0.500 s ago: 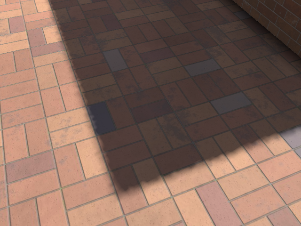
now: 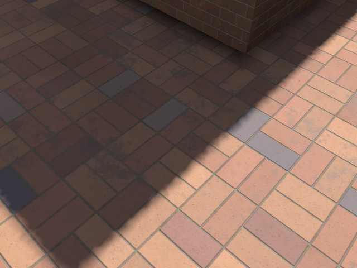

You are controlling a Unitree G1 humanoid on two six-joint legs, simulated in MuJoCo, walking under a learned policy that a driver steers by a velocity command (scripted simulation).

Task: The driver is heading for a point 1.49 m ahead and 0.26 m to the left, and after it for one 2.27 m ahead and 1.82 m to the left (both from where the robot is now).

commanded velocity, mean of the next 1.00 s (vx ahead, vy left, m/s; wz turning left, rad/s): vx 0.94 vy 0.00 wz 0.39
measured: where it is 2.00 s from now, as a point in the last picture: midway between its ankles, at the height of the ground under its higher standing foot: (114, 80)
